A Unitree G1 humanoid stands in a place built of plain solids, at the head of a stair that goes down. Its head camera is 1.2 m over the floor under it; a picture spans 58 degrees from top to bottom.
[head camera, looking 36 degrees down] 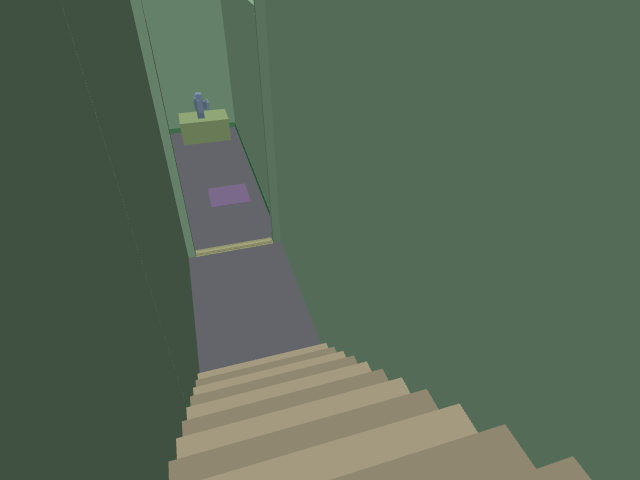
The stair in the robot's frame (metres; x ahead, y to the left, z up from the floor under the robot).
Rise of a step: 0.20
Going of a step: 0.22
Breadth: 1.29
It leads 17 degrees to the left of straight ahead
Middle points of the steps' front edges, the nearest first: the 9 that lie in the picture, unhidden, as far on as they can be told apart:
0.88 -0.01 -0.40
1.09 0.06 -0.60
1.30 0.12 -0.80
1.51 0.19 -1.00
1.73 0.25 -1.20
1.94 0.32 -1.40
2.15 0.38 -1.60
2.36 0.45 -1.80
2.57 0.51 -2.00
